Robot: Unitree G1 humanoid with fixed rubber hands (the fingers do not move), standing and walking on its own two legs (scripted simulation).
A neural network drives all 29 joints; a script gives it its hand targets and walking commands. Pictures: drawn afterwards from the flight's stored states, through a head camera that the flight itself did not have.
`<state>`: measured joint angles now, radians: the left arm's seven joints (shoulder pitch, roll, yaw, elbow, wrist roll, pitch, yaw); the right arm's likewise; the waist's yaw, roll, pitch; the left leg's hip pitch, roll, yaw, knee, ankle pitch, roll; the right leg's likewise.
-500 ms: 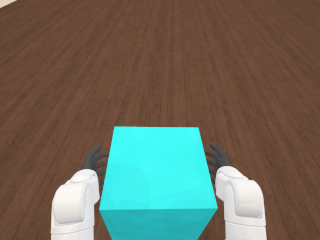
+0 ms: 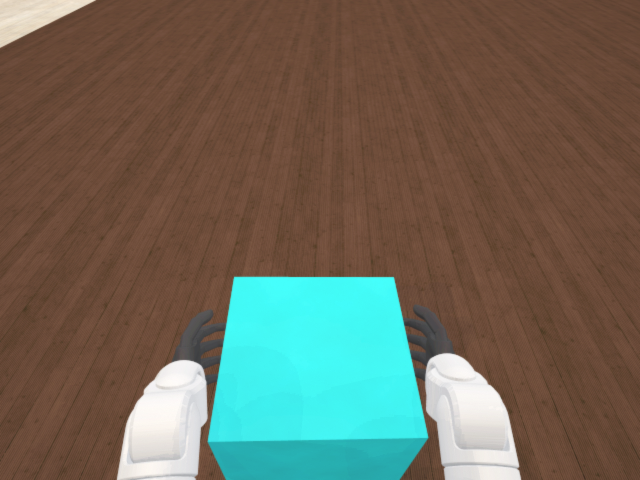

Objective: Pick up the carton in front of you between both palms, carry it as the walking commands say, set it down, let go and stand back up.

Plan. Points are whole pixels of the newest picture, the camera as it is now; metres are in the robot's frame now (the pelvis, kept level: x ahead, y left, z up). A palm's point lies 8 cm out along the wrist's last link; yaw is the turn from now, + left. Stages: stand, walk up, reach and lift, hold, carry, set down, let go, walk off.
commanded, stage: carry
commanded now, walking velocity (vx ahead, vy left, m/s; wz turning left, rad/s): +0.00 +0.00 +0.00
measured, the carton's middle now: (313, 392) +0.27 +0.00 -0.03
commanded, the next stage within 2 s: hold in 1.34 s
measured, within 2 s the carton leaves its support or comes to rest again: neither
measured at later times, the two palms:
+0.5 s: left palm (183, 408) +0.23 +0.15 +0.03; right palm (440, 400) +0.23 -0.15 +0.03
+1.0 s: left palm (183, 431) +0.20 +0.15 +0.03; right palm (451, 424) +0.20 -0.15 +0.03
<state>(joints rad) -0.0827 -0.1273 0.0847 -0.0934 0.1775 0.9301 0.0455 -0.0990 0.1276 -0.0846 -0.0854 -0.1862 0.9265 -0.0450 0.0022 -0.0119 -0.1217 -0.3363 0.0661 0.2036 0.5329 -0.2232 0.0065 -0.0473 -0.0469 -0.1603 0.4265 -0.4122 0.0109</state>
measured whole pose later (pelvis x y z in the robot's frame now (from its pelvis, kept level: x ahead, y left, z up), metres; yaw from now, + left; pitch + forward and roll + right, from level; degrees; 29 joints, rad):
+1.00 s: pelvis -0.08 +0.00 +0.00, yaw +0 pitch +1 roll +0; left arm -0.17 -0.13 0.14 0.13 0.22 0.75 0.04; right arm -0.18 0.14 -0.15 0.14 -0.22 0.74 -0.03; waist 0.00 -0.01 -0.08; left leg -0.40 0.10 0.20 0.51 -0.13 0.02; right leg -0.18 -0.02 -0.16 0.55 -0.39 -0.03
